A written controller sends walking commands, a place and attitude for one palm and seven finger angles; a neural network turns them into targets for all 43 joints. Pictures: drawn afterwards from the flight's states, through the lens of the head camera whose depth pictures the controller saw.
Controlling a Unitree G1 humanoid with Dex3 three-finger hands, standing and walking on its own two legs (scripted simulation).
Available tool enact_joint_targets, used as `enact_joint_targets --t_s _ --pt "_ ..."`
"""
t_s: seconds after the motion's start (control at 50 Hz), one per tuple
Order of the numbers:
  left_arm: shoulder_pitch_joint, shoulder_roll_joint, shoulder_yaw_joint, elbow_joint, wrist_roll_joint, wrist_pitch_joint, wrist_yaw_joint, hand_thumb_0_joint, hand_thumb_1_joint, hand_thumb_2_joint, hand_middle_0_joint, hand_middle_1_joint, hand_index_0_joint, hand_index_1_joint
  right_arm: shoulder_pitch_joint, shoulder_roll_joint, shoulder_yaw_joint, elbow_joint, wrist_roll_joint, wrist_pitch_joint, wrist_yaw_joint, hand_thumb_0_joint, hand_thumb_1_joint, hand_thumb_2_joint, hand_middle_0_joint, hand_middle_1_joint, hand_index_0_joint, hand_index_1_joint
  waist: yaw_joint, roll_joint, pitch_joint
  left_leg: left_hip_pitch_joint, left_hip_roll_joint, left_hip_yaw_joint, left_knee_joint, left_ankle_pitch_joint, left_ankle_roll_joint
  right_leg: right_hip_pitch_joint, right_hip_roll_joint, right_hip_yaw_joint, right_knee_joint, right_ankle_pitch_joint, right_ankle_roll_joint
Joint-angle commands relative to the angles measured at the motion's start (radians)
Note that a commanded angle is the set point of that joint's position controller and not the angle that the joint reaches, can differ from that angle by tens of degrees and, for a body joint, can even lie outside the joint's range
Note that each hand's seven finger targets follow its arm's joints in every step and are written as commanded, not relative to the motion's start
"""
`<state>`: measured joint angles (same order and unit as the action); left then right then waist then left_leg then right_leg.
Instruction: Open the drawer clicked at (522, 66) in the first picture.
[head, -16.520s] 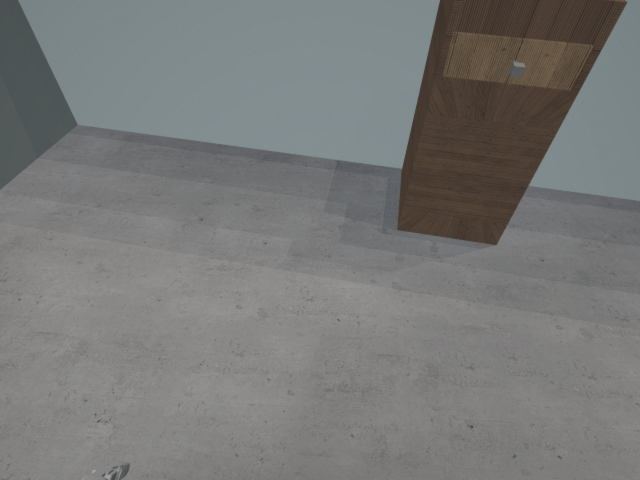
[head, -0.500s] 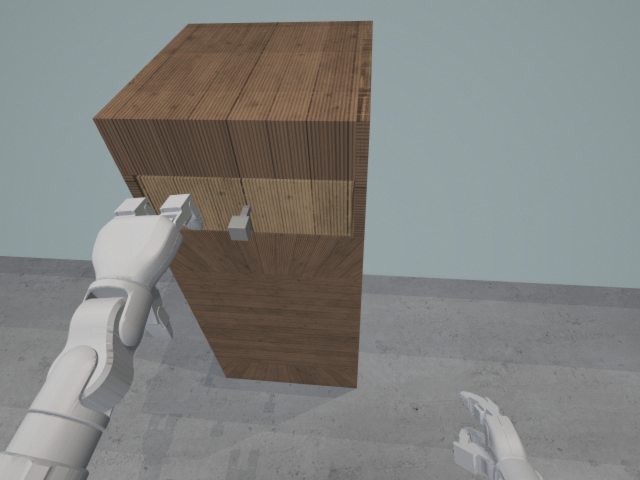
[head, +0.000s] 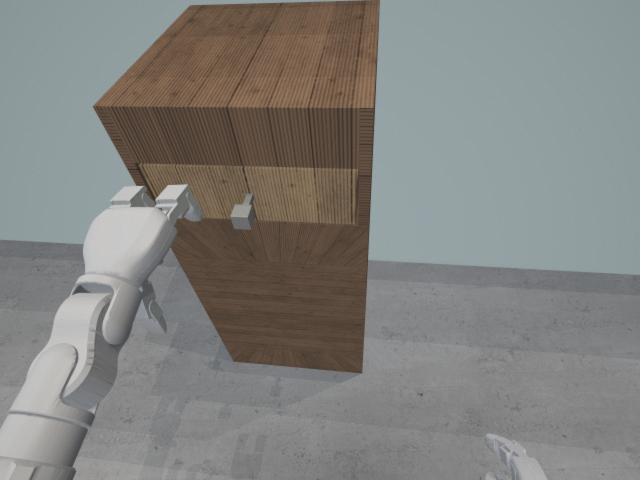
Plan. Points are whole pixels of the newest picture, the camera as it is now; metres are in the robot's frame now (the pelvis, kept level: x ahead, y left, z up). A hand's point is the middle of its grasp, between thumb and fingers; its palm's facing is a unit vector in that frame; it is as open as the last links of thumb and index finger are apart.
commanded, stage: move the hooked fingers above the handle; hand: left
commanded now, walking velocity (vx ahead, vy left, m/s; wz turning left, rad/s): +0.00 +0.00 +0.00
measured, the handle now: (245, 210) +0.53 +0.22 +0.00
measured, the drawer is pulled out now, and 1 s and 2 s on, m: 0.00 0.00 0.00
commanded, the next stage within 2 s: none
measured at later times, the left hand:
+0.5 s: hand (183, 250) +0.36 +0.24 +0.09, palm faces -0.04 -0.02 -1.00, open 13.9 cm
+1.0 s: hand (206, 220) +0.43 +0.24 +0.07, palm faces -0.04 -0.02 -1.00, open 13.9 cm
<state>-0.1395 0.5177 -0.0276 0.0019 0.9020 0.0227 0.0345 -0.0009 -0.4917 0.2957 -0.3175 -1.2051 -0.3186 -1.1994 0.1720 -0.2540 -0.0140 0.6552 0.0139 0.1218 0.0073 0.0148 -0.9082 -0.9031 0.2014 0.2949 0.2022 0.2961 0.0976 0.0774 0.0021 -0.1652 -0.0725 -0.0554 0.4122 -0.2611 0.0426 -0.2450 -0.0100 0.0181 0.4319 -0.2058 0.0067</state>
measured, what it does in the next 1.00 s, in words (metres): stands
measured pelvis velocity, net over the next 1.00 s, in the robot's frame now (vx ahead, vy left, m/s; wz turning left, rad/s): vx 0.01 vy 0.00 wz -0.02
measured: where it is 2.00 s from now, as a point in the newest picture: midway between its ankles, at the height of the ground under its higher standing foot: outside the picture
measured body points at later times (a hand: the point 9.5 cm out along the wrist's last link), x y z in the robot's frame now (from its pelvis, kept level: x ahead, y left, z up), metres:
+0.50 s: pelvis -0.01 -0.03 +0.00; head +0.03 -0.06 +0.44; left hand +0.35 +0.24 +0.15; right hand +0.15 -0.28 -0.13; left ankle -0.03 +0.09 -0.74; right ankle +0.01 -0.13 -0.74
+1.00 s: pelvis +0.01 +0.00 -0.01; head +0.06 -0.02 +0.43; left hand +0.43 +0.24 +0.12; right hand +0.10 -0.26 -0.15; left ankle -0.03 +0.09 -0.74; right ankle +0.01 -0.13 -0.74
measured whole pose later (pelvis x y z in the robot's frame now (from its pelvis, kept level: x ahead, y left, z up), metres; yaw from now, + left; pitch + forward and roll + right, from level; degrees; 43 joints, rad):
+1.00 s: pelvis +0.01 +0.00 -0.01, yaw -1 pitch +10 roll +0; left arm -0.58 0.55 -0.04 0.65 0.99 -0.13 0.08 0.00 -0.49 0.30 -0.32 -1.20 -0.32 -1.20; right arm 0.28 -0.25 -0.05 0.66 0.02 0.14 -0.04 0.01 -0.91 -0.90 0.20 0.30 0.20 0.30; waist 0.01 0.04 -0.07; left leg -0.40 -0.06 -0.03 0.57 -0.34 0.04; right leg -0.48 0.01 0.04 0.57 -0.26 0.00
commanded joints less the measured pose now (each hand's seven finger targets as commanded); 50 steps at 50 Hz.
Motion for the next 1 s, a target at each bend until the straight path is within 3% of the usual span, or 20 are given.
enact_joint_targets --t_s 0.0,0.04,0.08,0.14,0.16,0.24,0.26,0.34,0.38,0.46,0.52,0.56,0.58,0.68,0.7,0.8,0.88,0.96,0.98 --pt "-0.245 0.162 0.078 -0.144 -0.001 0.037 0.001 0.000 -0.500 0.300 -0.300 -1.200 -0.300 -1.200 -0.142 -0.114 -0.027 -0.174 0.008 -0.040 -0.008 0.000 -0.900 -0.900 0.200 0.300 0.200 0.300 -0.019 -0.054 -0.226 -0.025 0.044 0.032 -0.056 0.342 -0.041 0.179 0.026 -0.039 -0.020 0.178 -0.058" --pt "-0.272 0.214 0.111 -0.121 0.012 0.039 -0.012 0.000 -0.500 0.300 -0.300 -1.200 -0.300 -1.200 -0.144 -0.119 -0.022 -0.172 0.005 -0.033 -0.019 0.000 -0.900 -0.900 0.200 0.300 0.200 0.300 -0.021 -0.084 -0.247 -0.039 0.037 0.042 -0.049 0.323 -0.028 0.198 0.023 -0.030 -0.018 0.192 -0.053" --pt "-0.326 0.227 0.113 -0.103 0.018 0.020 -0.022 0.000 -0.500 0.300 -0.300 -1.200 -0.300 -1.200 -0.150 -0.114 -0.014 -0.173 0.003 -0.033 -0.028 0.000 -0.900 -0.900 0.200 0.300 0.200 0.300 -0.025 -0.091 -0.242 -0.054 0.032 0.045 -0.048 0.284 -0.020 0.198 0.019 -0.026 -0.021 0.170 -0.050" --pt "-0.398 0.264 0.147 -0.018 0.012 -0.027 -0.015 0.000 -0.500 0.300 -0.300 -1.200 -0.300 -1.200 -0.137 -0.110 -0.014 -0.161 0.005 -0.039 -0.050 0.000 -0.900 -0.900 0.200 0.300 0.200 0.300 -0.033 -0.100 -0.199 -0.082 0.025 0.052 -0.045 0.215 -0.011 0.171 0.018 -0.018 -0.035 0.122 -0.044" --pt "-0.425 0.314 0.193 0.012 0.013 -0.043 -0.008 0.000 -0.500 0.300 -0.300 -1.200 -0.300 -1.200 -0.127 -0.113 -0.017 -0.154 0.006 -0.040 -0.056 0.000 -0.900 -0.900 0.200 0.300 0.200 0.300 -0.032 -0.103 -0.202 -0.096 0.024 0.052 -0.045 0.195 -0.012 0.177 0.018 -0.010 -0.040 0.096 -0.043" --pt "-0.494 0.320 0.196 0.050 0.018 -0.105 0.017 0.000 -0.500 0.300 -0.300 -1.200 -0.300 -1.200 -0.112 -0.103 -0.025 -0.148 0.004 -0.052 -0.069 0.000 -0.900 -0.900 0.200 0.300 0.200 0.300 -0.026 -0.020 -0.277 -0.090 0.009 0.060 -0.017 0.232 -0.010 0.199 0.011 0.003 -0.020 0.157 -0.043" --pt "-0.494 0.337 0.215 0.064 0.015 -0.111 0.024 0.000 -0.500 0.300 -0.300 -1.200 -0.300 -1.200 -0.104 -0.104 -0.029 -0.148 0.005 -0.053 -0.068 0.000 -0.900 -0.900 0.200 0.300 0.200 0.300 -0.028 -0.019 -0.290 -0.101 0.007 0.059 -0.010 0.228 -0.011 0.209 0.011 0.008 -0.018 0.154 -0.042" --pt "-0.540 0.257 0.122 0.176 0.016 -0.111 0.017 0.000 -0.500 0.300 -0.300 -1.200 -0.300 -1.200 -0.083 -0.113 -0.034 -0.139 0.009 -0.052 -0.070 0.000 -0.900 -0.900 0.200 0.300 0.200 0.300 -0.059 -0.036 -0.242 -0.135 0.008 0.074 0.009 0.204 -0.009 0.135 0.009 0.001 -0.014 0.151 -0.038" --pt "-0.559 0.256 0.109 0.210 0.016 -0.110 0.005 0.000 -0.500 0.300 -0.300 -1.200 -0.300 -1.200 -0.065 -0.118 -0.038 -0.142 0.010 -0.052 -0.069 0.000 -0.900 -0.900 0.200 0.300 0.200 0.300 -0.062 -0.081 -0.258 -0.148 0.007 0.075 0.018 0.197 -0.005 0.139 0.007 0.003 -0.008 0.153 -0.034" --pt "-0.620 0.315 0.143 0.268 0.022 -0.131 -0.006 0.000 -0.500 0.300 -0.300 -1.200 -0.300 -1.200 -0.034 -0.133 -0.047 -0.138 0.008 -0.045 -0.076 0.000 -0.900 -0.900 0.200 0.300 0.200 0.300 -0.066 -0.109 -0.307 -0.179 0.003 0.072 0.038 0.187 0.000 0.153 0.004 0.011 0.014 0.166 -0.031" --pt "-0.662 0.329 0.158 0.262 0.021 -0.169 0.004 0.000 -0.500 0.300 -0.300 -1.200 -0.300 -1.200 -0.013 -0.130 -0.056 -0.137 0.007 -0.044 -0.078 0.000 -0.900 -0.900 0.200 0.300 0.200 0.300 -0.059 -0.086 -0.349 -0.180 0.005 0.070 0.052 0.212 0.003 0.155 0.002 0.014 0.039 0.204 -0.033" --pt "-0.666 0.393 0.225 0.270 0.026 -0.192 0.028 0.000 -0.500 0.300 -0.300 -1.200 -0.300 -1.200 0.002 -0.133 -0.062 -0.132 0.004 -0.041 -0.081 0.000 -0.900 -0.900 0.200 0.300 0.200 0.300 -0.049 -0.070 -0.389 -0.192 0.004 0.066 0.064 0.237 0.002 0.172 0.006 0.015 0.058 0.224 -0.036" --pt "-0.678 0.368 0.204 0.276 0.027 -0.198 0.039 0.000 -0.500 0.300 -0.300 -1.200 -0.300 -1.200 0.005 -0.126 -0.062 -0.134 0.006 -0.041 -0.081 0.000 -0.900 -0.900 0.200 0.300 0.200 0.300 -0.051 -0.065 -0.386 -0.197 0.005 0.066 0.067 0.235 0.002 0.162 0.004 0.016 0.063 0.227 -0.036" --pt "-0.714 0.364 0.205 0.371 0.052 -0.185 0.090 0.000 -0.500 0.300 -0.300 -1.200 -0.300 -1.200 0.039 -0.132 -0.068 -0.118 0.012 -0.035 -0.072 0.000 -0.900 -0.900 0.200 0.300 0.200 0.300 -0.059 -0.042 -0.356 -0.214 0.014 0.066 0.074 0.255 -0.005 0.083 0.020 -0.005 0.082 0.204 -0.046" --pt "-0.724 0.330 0.171 0.383 0.059 -0.175 0.096 0.000 -0.500 0.300 -0.300 -1.200 -0.300 -1.200 0.043 -0.130 -0.069 -0.117 0.012 -0.034 -0.069 0.000 -0.900 -0.900 0.200 0.300 0.200 0.300 -0.063 -0.033 -0.363 -0.206 0.015 0.066 0.078 0.267 -0.006 0.069 0.022 -0.010 0.089 0.207 -0.049" --pt "-0.791 0.281 0.101 0.421 0.075 -0.139 0.094 0.000 -0.500 0.300 -0.300 -1.200 -0.300 -1.200 0.080 -0.142 -0.079 -0.109 0.012 -0.026 -0.061 0.000 -0.900 -0.900 0.200 0.300 0.200 0.300 -0.089 -0.045 -0.419 -0.150 0.030 0.058 0.096 0.317 -0.008 0.025 0.031 -0.022 0.103 0.217 -0.053" --pt "-0.837 0.312 0.117 0.469 0.078 -0.145 0.082 0.000 -0.500 0.300 -0.300 -1.200 -0.300 -1.200 0.101 -0.147 -0.077 -0.103 0.013 -0.015 -0.065 0.000 -0.900 -0.900 0.200 0.300 0.200 0.300 -0.095 -0.067 -0.419 -0.159 0.033 0.049 0.105 0.337 -0.006 0.018 0.033 -0.023 0.111 0.228 -0.054" --pt "-0.877 0.287 0.103 0.422 0.081 -0.173 0.097 0.000 -0.500 0.300 -0.300 -1.200 -0.300 -1.200 0.115 -0.142 -0.085 -0.104 0.005 -0.014 -0.058 0.000 -0.900 -0.900 0.200 0.300 0.200 0.300 -0.089 -0.006 -0.454 -0.092 0.046 0.030 0.123 0.467 -0.028 -0.023 0.039 -0.034 0.129 0.243 -0.061" --pt "-0.869 0.309 0.128 0.435 0.083 -0.174 0.104 0.000 -0.500 0.300 -0.300 -1.200 -0.300 -1.200 0.123 -0.141 -0.085 -0.098 0.006 -0.013 -0.055 0.000 -0.900 -0.900 0.200 0.300 0.200 0.300 -0.084 0.000 -0.454 -0.089 0.049 0.025 0.129 0.492 -0.031 -0.027 0.040 -0.033 0.133 0.250 -0.061"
